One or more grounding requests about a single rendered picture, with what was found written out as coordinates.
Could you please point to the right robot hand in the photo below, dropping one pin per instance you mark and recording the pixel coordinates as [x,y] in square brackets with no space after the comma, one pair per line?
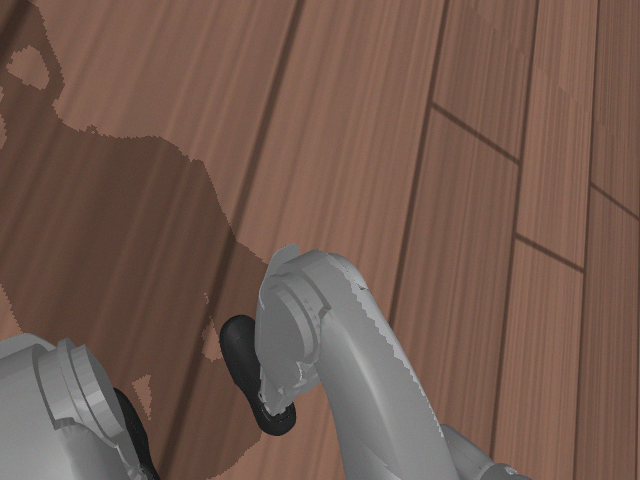
[470,461]

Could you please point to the right robot arm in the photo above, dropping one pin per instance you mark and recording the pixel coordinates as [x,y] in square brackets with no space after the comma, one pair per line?
[502,471]

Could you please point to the right robot foot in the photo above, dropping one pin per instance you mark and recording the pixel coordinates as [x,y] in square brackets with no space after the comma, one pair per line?
[238,349]

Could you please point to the left robot foot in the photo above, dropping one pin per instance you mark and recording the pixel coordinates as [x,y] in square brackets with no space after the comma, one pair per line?
[138,435]

